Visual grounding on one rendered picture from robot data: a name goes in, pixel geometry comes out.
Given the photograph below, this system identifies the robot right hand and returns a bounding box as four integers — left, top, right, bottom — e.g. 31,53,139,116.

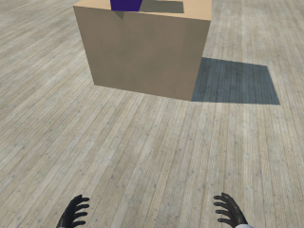
213,192,248,228

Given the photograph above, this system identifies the carton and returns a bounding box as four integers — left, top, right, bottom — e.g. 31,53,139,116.
110,0,143,12

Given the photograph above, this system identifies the robot left hand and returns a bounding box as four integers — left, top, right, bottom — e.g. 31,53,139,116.
56,194,89,228

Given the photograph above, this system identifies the pedestal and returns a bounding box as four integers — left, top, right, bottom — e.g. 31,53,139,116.
73,0,212,102

